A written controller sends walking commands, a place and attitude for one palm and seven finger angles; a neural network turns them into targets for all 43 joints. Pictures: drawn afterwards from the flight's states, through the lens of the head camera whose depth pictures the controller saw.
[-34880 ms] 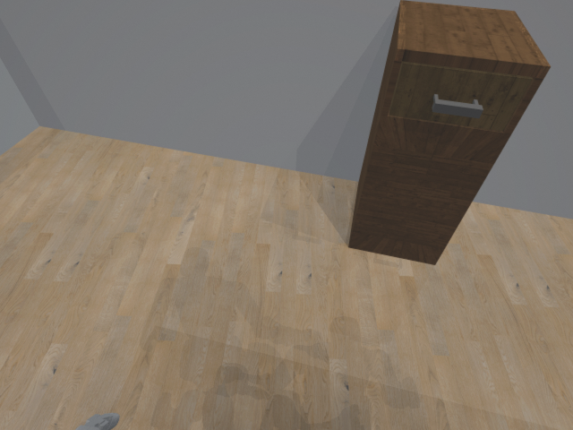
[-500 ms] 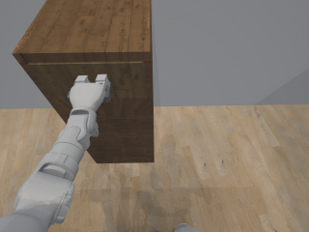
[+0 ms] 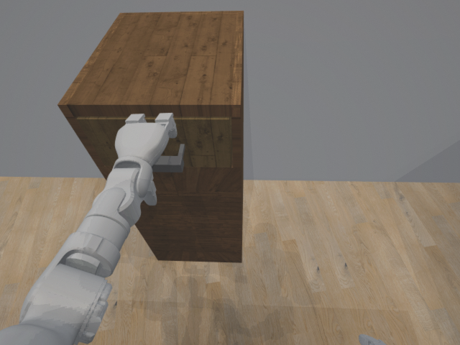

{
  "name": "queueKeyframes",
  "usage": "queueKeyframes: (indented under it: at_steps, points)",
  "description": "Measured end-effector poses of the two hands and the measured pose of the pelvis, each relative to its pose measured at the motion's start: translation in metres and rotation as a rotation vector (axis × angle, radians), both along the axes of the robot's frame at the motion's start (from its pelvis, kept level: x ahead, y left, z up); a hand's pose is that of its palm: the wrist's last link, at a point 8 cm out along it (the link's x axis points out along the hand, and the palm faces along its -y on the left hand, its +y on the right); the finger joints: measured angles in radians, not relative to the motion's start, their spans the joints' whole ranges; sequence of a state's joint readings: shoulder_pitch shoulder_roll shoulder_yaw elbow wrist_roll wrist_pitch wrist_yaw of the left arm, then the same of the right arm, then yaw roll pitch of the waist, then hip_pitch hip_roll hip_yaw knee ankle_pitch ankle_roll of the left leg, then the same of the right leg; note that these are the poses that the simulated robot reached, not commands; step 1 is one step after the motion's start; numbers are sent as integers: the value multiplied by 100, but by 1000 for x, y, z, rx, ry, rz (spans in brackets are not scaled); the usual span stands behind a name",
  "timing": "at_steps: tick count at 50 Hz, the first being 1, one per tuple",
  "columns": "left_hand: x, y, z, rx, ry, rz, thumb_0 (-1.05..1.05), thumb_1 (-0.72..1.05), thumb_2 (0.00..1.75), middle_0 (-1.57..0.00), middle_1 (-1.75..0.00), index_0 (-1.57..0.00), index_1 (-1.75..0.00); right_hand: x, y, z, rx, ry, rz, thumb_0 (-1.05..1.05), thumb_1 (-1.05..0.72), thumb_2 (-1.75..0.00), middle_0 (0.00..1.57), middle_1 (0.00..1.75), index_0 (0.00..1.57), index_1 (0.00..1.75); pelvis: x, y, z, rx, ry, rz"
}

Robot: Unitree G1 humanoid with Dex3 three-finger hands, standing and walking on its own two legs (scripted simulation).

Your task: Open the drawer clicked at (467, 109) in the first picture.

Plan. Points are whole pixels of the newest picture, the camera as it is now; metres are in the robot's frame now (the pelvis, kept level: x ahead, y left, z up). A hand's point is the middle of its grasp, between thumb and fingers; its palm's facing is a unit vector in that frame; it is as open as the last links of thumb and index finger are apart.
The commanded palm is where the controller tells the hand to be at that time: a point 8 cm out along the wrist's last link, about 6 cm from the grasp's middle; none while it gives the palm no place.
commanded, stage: lift the fingers back up to retry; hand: left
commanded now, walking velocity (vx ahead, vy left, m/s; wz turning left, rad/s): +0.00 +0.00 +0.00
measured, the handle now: (157, 156) +0.51 +0.18 +0.00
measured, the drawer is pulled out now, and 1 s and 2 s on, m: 0.00 0.00 0.00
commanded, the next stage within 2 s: re-aim the fingers above the handle in 0.06 s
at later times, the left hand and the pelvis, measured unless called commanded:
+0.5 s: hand (148, 166) +0.43 +0.17 +0.07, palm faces -0.01 -0.01 -1.00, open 13.8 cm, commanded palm +0.40 +0.17 +0.12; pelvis -0.01 -0.01 +0.00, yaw +1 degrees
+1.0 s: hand (151, 164) +0.44 +0.16 +0.06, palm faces -0.03 -0.03 -1.00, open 13.8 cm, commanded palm +0.41 +0.17 +0.12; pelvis -0.01 +0.00 +0.00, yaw +0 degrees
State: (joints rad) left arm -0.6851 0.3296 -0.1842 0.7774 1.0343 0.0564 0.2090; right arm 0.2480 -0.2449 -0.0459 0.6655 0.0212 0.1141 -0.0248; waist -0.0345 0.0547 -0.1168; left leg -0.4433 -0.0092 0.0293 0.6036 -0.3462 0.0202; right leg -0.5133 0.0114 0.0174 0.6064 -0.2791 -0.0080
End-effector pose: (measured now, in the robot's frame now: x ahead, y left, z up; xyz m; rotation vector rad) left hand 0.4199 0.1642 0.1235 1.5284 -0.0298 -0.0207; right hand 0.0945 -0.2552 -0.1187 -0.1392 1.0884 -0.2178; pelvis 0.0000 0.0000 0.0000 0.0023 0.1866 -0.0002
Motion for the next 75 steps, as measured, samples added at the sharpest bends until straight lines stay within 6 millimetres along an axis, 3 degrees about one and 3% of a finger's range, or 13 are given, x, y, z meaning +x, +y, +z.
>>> queueKeyframes:
  at_steps: [8,13,20,32,44,57,63,66,68,71,75]
  points:
    - [-15,7,-14,16,38,-13,0,-49,30,-31,-120,-32,-120,18,-2,6,-11,-33,38,1,-91,-90,20,30,20,30,-2,-5,1,1,-13,13]
    - [-20,5,-9,14,3,-43,0,-49,30,-32,-120,-32,-120,18,-3,4,-15,-30,46,1,-91,-90,20,30,20,30,-4,-6,0,0,-14,19]
    - [-15,4,1,24,-26,-6,0,-49,30,-32,-120,-32,-120,7,-2,-2,10,-3,38,1,-91,-90,20,30,20,30,-7,-8,1,4,-17,17]
    - [-18,-1,-9,6,36,-31,0,-49,30,-32,-120,-32,-120,-20,-10,-3,-7,33,-4,1,-91,-90,20,30,20,30,-11,-11,1,8,-22,5]
    - [-5,18,-4,45,-4,22,0,-49,30,-32,-120,-32,-120,-33,-16,-3,-34,55,-12,1,-91,-90,20,30,20,30,-16,-9,-1,4,5,9]
    - [-2,-15,-12,-5,-7,-85,0,-49,30,-32,-120,-32,-120,-29,-4,-4,-13,44,-25,1,-91,-90,20,30,20,30,-9,-2,-1,4,7,-5]
    - [13,21,-3,62,-46,56,0,-49,30,-32,-120,-32,-120,-28,0,-7,-3,51,-25,1,-91,-90,20,30,20,30,-10,-3,-2,7,22,-13]
    - [16,41,-1,87,5,137,0,-49,30,-31,-120,-32,-120,-30,0,-8,1,67,-21,1,-91,-90,20,30,20,30,-9,-4,-1,4,29,-7]
    - [14,45,-5,89,61,146,0,-49,30,-31,-120,-31,-120,-31,-2,-8,-3,82,-17,1,-91,-90,20,30,20,30,-6,-3,0,1,30,2]
    - [8,31,-14,52,128,68,0,-48,30,-31,-120,-31,-120,-30,-6,-6,-25,98,-9,1,-91,-90,20,30,20,30,-2,-2,0,-4,25,16]
    - [-1,-10,-23,-22,128,-134,-1,-49,30,-31,-120,-32,-120,-23,-12,-2,-61,86,-5,1,-91,-90,20,30,20,30,1,0,-1,-6,16,24]
